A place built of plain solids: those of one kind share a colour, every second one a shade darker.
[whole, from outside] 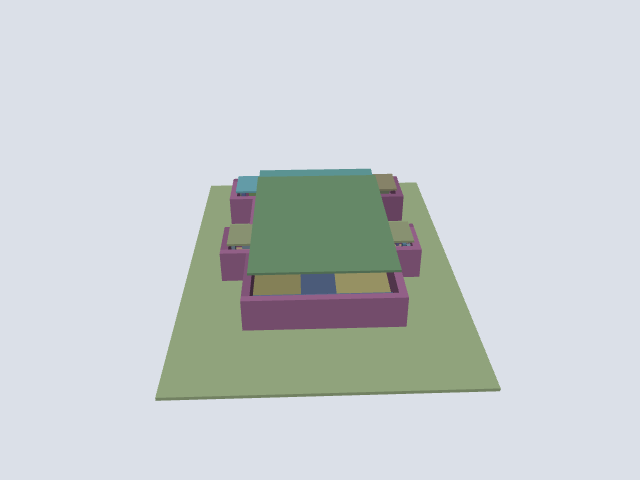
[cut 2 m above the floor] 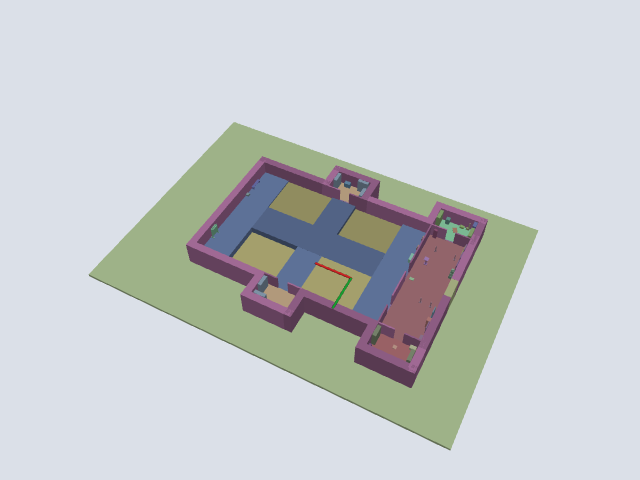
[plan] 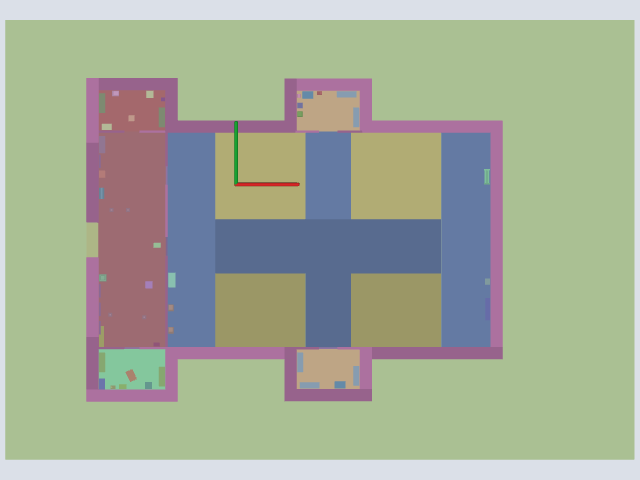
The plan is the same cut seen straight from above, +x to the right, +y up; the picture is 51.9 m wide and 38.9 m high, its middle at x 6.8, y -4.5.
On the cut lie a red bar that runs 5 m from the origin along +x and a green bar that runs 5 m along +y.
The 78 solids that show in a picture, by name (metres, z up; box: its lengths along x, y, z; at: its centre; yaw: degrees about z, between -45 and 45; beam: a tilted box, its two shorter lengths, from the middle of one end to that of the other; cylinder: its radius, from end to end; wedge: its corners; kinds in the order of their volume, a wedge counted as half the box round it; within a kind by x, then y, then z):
{
 "ground_under_all_1": {"box": [51.0, 35.66, 0.4], "at": [6.79, -4.49, -1.71]},
 "wall_1": {"box": [1.0, 5.25, 4.25], "at": [-11.64, -14.99, 0.57]},
 "wall_2": {"box": [1.0, 8.28, 4.25], "at": [-11.64, -10.03, 0.57]},
 "wall_3": {"box": [1.0, 8.28, 4.25], "at": [-11.64, 1.05, 0.57]},
 "wall_4": {"box": [1.0, 5.25, 4.25], "at": [-11.64, 6.01, 0.57]},
 "wall_5": {"box": [2.3, 0.2, 4.25], "at": [-10.19, -13.27, 0.57]},
 "wall_6": {"box": [2.3, 0.2, 4.25], "at": [-10.19, 4.29, 0.57]},
 "wall_7": {"box": [7.4, 1.0, 4.25], "at": [-8.44, -17.12, 0.57]},
 "wall_8": {"box": [7.4, 1.0, 4.25], "at": [-8.44, 8.14, 0.57]},
 "wall_9": {"box": [2.3, 0.2, 4.25], "at": [-6.68, -13.27, 0.57]},
 "wall_10": {"box": [2.3, 0.2, 4.25], "at": [-6.68, 4.29, 0.57]},
 "wall_11": {"box": [0.2, 7.6, 4.25], "at": [-5.63, -9.57, 0.57]},
 "wall_12": {"box": [0.2, 4.25, 4.25], "at": [-5.63, -2.14, 0.57]},
 "wall_13": {"box": [0.2, 2.9, 4.25], "at": [-5.63, 2.94, 0.57]},
 "wall_14": {"box": [1.0, 4.45, 4.25], "at": [-5.23, -15.39, 0.57]},
 "wall_15": {"box": [1.0, 4.45, 4.25], "at": [-5.23, 6.41, 0.57]},
 "wall_16": {"box": [10.55, 1.0, 4.25], "at": [-0.46, -13.67, 0.57]},
 "wall_17": {"box": [10.55, 1.0, 4.25], "at": [-0.46, 4.69, 0.57]},
 "wall_18": {"box": [1.0, 4.4, 4.25], "at": [4.41, -15.37, 0.57]},
 "wall_19": {"box": [1.0, 4.4, 4.25], "at": [4.41, 6.38, 0.57]},
 "wall_20": {"box": [2.0, 0.2, 4.25], "at": [5.71, -13.27, 0.57]},
 "wall_21": {"box": [2.0, 0.2, 4.25], "at": [5.71, 4.29, 0.57]},
 "wall_22": {"box": [1.91, 0.2, 4.25], "at": [5.76, 4.29, 0.57]},
 "wall_23": {"box": [7.1, 1.0, 4.25], "at": [7.46, -17.07, 0.57]},
 "wall_24": {"box": [7.1, 1.0, 4.25], "at": [7.46, 8.09, 0.57]},
 "wall_25": {"box": [1.9, 0.2, 4.25], "at": [9.17, -13.27, 0.57]},
 "wall_26": {"box": [2.0, 0.2, 4.25], "at": [9.22, -13.27, 0.57]},
 "wall_27": {"box": [2.0, 0.2, 4.25], "at": [9.22, 4.29, 0.57]},
 "wall_28": {"box": [1.0, 4.4, 4.25], "at": [10.52, -15.37, 0.57]},
 "wall_29": {"box": [1.0, 4.4, 4.25], "at": [10.52, 6.38, 0.57]},
 "wall_30": {"box": [11.51, 1.0, 4.25], "at": [15.86, -13.67, 0.57]},
 "wall_31": {"box": [11.51, 1.0, 4.25], "at": [15.86, 4.69, 0.57]},
 "wall_32": {"box": [1.0, 19.35, 4.25], "at": [21.12, -4.49, 0.57]},
 "floor_gang_1": {"box": [3.95, 17.55, 1.56], "at": [-3.66, -4.49, -0.78]},
 "floor_gang_2": {"box": [3.7, 6.05, 1.56], "at": [7.46, -10.24, -0.78]},
 "floor_gang_3": {"box": [18.3, 4.4, 1.56], "at": [7.46, -5.01, -0.78]},
 "floor_gang_4": {"box": [3.7, 7.1, 1.56], "at": [7.46, 0.73, -0.78]},
 "floor_gang_5": {"box": [4.1, 17.55, 1.56], "at": [18.66, -4.49, -0.78]},
 "step_tier_1": {"box": [7.3, 6.05, 0.99], "at": [1.97, -10.24, -1.06]},
 "step_tier_2": {"box": [7.3, 7.1, 1.56], "at": [1.97, 0.73, -0.78]},
 "step_tier_3": {"box": [7.3, 6.05, 1.36], "at": [12.96, -10.24, -0.88]},
 "step_tier_4": {"box": [7.3, 7.1, 0.6], "at": [12.96, 0.73, -1.26]},
 "floor_foyer_1": {"box": [5.6, 17.55, 1.56], "at": [-8.44, -4.49, -0.78]},
 "ceil_hall_1": {"box": [26.35, 17.55, 0.3], "at": [7.54, -4.49, 5.75]},
 "floor_side_1": {"box": [5.3, 3.4, 1.56], "at": [7.46, -14.96, -0.78]},
 "floor_side_2": {"box": [5.3, 3.4, 1.56], "at": [7.46, 5.99, -0.78]},
 "floor_cloaks_1": {"box": [5.6, 3.45, 1.56], "at": [-8.44, 6.01, -0.78]},
 "floor_store_1": {"box": [5.6, 3.45, 1.56], "at": [-8.44, -14.99, -0.78]},
 "ceil_foyer_1": {"box": [5.6, 17.55, 0.3], "at": [-8.44, -4.49, 4.35]},
 "door_leaf_1": {"box": [0.97, 2.8, 4.83], "at": [-11.65, -4.49, 0.85]},
 "ceil_side_1": {"box": [5.3, 3.4, 0.3], "at": [7.46, -14.96, 3.4]},
 "ceil_side_2": {"box": [5.3, 3.4, 0.3], "at": [7.46, 5.99, 3.4]},
 "shelves_side_1": {"box": [0.5, 1.6, 2.0], "at": [5.2, -14.41, 1.0]},
 "shelves_side_2": {"box": [1.6, 0.5, 2.0], "at": [5.96, -16.29, 1.0]},
 "shelves_side_3": {"box": [1.6, 0.5, 2.0], "at": [8.96, 7.3, 1.0]},
 "shelves_side_4": {"box": [0.5, 1.6, 2.0], "at": [9.73, -15.52, 1.0]},
 "shelves_side_5": {"box": [0.5, 1.6, 2.0], "at": [9.73, 5.43, 1.0]},
 "ceil_cloaks_1": {"box": [5.6, 3.45, 0.3], "at": [-8.44, 6.01, 3.4]},
 "ceil_store_1": {"box": [5.6, 3.45, 0.3], "at": [-8.44, -14.99, 3.4]},
 "shelves_cloaks_1": {"box": [0.5, 1.6, 2.0], "at": [-10.86, 6.58, 1.0]},
 "shelves_cloaks_2": {"box": [0.5, 1.6, 2.0], "at": [-6.01, 5.43, 1.0]},
 "shelves_store_1": {"box": [0.5, 1.6, 2.0], "at": [-10.86, -14.41, 1.0]},
 "shelves_store_2": {"box": [0.5, 1.6, 2.0], "at": [-6.01, -15.56, 1.0]},
 "step_strewn_sheet_offcut_1": {"box": [0.61, 0.91, 1.58], "at": [-8.5, -15.49, -0.77], "yaw": 25.3},
 "hamper_side_1": {"box": [0.9, 0.6, 0.72], "at": [5.82, 7.25, 0.36]},
 "hamper_side_2": {"box": [0.9, 0.6, 0.72], "at": [8.41, -16.23, 0.36]},
 "lockers_store_1": {"box": [0.48, 0.9, 1.8], "at": [-10.87, -16.16, 0.9]},
 "case_1": {"box": [0.6, 1.2, 0.66], "at": [-5.2, -7.75, 0.42]},
 "machine_foyer_1": {"box": [0.5, 0.6, 1.5], "at": [-10.86, 0.83, 0.85]},
 "gowns_1": {"box": [0.38, 1.02, 1.13], "at": [20.33, 0.63, 1.01]},
 "step_strewn_carton_folded_1": {"box": [0.61, 0.41, 1.65], "at": [-6.4, -4.92, -0.73]},
 "case_cloaks_1": {"box": [0.8, 0.5, 0.41], "at": [-10.48, 4.67, 0.29]},
 "case_cloaks_2": {"box": [0.6, 0.6, 0.56], "at": [-6.99, 7.3, 0.37]},
 "bench_foyer_1": {"box": [0.5, 1.4, 0.46], "at": [-10.86, 3.23, 0.22]},
 "barrel_store_1": {"box": [0.58, 0.58, 0.89], "at": [-7.09, -16.3, 0.44]},
 "form_1": {"box": [0.4, 1.82, 0.05], "at": [20.38, -10.1, 0.43]},
 "form_foyer_1": {"box": [0.4, 1.81, 0.05], "at": [-10.9, -12.37, 0.43]},
 "high_table_foyer_1": {"box": [0.6, 0.6, 0.05], "at": [-7.07, -8.13, 1.0]}
}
